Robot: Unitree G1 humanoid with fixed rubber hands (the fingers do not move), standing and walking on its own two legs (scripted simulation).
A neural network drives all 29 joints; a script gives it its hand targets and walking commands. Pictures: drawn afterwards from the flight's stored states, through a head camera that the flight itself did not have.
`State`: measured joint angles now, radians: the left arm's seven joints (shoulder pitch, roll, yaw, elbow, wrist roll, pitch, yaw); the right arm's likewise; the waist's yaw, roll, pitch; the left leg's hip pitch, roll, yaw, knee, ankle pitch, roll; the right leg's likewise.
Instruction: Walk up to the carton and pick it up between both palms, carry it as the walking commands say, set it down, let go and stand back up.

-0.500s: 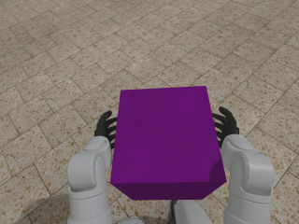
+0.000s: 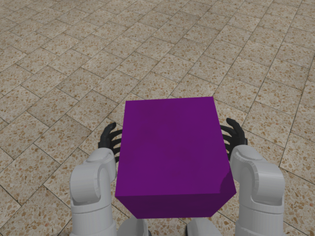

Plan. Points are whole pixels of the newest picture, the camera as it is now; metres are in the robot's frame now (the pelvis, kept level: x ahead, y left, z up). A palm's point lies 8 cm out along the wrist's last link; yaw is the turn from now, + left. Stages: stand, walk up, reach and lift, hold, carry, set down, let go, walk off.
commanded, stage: carry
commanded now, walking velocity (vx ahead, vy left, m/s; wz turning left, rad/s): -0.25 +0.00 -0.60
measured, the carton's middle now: (171, 163) +0.30 -0.01 +0.00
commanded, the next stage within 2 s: none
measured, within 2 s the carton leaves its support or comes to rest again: neither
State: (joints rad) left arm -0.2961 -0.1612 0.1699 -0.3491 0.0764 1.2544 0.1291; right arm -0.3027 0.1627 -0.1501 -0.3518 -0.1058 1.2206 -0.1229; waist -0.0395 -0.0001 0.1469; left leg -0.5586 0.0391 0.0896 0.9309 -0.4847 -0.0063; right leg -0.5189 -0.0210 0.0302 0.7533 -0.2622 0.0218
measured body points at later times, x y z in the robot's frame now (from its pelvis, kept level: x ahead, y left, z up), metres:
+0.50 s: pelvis -0.21 -0.02 -0.01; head -0.15 -0.04 +0.43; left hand +0.12 +0.03 +0.04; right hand +0.03 -0.25 +0.04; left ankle -0.02 +0.07 -0.69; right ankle -0.21 -0.16 -0.71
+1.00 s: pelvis -0.38 +0.05 +0.01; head -0.33 +0.05 +0.46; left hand -0.04 +0.03 +0.08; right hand -0.18 -0.23 +0.10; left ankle -0.31 +0.10 -0.71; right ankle -0.44 -0.10 -0.63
